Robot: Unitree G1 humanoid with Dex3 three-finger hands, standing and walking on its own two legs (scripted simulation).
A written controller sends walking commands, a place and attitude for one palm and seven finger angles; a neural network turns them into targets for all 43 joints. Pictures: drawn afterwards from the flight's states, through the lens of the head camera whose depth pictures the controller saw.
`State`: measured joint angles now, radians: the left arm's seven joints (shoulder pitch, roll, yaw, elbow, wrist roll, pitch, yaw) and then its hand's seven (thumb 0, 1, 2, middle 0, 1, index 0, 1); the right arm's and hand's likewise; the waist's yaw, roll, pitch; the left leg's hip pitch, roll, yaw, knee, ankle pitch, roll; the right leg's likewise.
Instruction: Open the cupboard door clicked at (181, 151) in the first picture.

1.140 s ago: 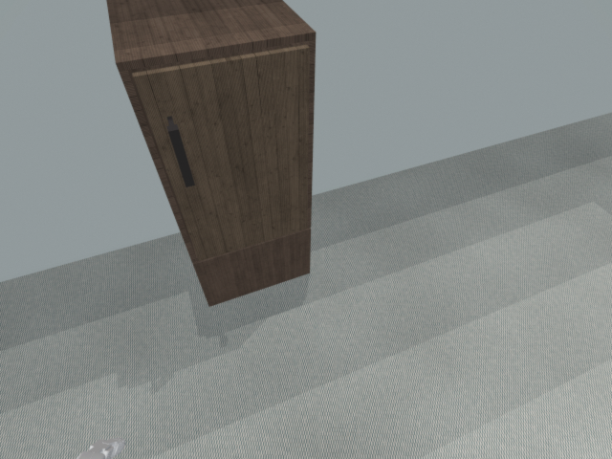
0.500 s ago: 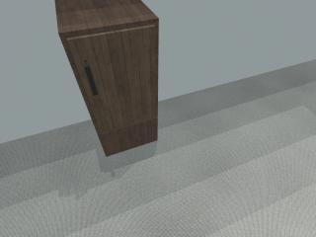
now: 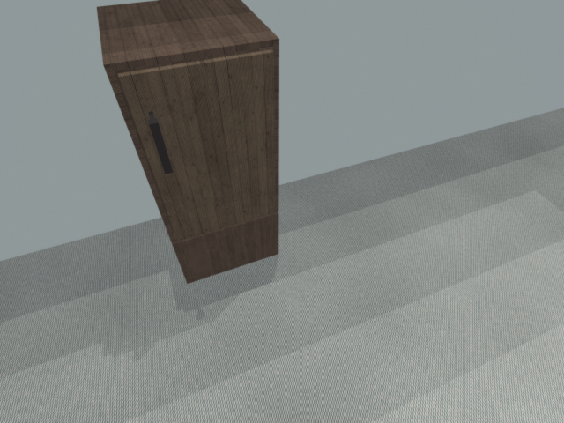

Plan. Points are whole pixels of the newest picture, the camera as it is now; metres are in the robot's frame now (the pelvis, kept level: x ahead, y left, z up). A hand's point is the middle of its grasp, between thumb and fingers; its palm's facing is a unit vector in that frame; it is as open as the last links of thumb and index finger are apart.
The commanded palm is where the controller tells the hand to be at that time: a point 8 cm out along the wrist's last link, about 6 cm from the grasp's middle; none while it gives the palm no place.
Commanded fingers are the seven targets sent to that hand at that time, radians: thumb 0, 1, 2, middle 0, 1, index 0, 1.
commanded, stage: look at it before walking up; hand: left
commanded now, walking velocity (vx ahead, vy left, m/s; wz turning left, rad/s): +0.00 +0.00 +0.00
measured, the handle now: (160, 143) +0.74 +0.35 -0.05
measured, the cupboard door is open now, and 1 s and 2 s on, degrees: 0 0 0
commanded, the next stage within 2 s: turn to face it in 0.30 s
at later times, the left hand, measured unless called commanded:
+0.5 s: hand out of the picture +0.08 +0.25 -0.16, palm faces -0.01 -0.94 -0.34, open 7.4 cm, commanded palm none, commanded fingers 0.00 0.90 0.90 -0.20 -0.30 -0.20 -0.30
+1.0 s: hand out of the picture -0.02 +0.27 -0.18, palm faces +0.24 -0.94 -0.24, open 7.4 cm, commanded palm none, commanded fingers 0.00 0.90 0.90 -0.20 -0.30 -0.20 -0.30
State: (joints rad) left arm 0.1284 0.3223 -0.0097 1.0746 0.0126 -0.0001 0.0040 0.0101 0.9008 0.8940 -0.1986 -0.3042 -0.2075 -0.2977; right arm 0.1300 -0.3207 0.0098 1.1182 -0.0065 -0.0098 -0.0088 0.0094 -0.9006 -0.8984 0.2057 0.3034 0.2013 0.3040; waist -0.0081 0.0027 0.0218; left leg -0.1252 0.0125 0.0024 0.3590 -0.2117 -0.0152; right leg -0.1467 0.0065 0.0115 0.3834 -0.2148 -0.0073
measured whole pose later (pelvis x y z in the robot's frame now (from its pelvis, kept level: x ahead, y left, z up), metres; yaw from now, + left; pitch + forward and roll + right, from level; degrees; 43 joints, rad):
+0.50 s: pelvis +0.01 +0.00 +0.00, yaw +1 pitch -1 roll +0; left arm 0.14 0.33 0.00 1.08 0.01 0.01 0.01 0.01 0.90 0.89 -0.20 -0.30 -0.21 -0.30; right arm 0.12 -0.33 0.01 1.11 0.00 -0.01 -0.01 0.01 -0.90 -0.90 0.21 0.30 0.20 0.30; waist -0.01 0.00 0.03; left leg -0.13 0.00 -0.01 0.36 -0.21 -0.01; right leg -0.14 0.00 0.00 0.38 -0.22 0.00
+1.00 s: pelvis -0.03 +0.05 -0.01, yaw +14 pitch +1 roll -1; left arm 0.19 0.25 0.05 0.96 0.02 0.07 0.02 0.01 0.90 0.89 -0.20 -0.30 -0.20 -0.30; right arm 0.25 -0.18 -0.02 0.98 -0.02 0.02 -0.01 0.01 -0.90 -0.90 0.21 0.30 0.20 0.30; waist -0.02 -0.03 0.07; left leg -0.29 -0.03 0.02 0.52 -0.24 0.06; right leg -0.47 -0.07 -0.04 1.08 -0.43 0.06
